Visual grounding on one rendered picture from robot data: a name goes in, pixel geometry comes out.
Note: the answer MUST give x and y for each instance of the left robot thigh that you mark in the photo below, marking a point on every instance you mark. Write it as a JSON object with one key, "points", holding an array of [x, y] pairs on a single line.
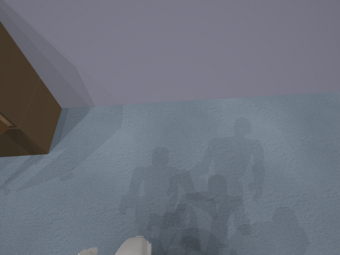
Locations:
{"points": [[135, 246]]}

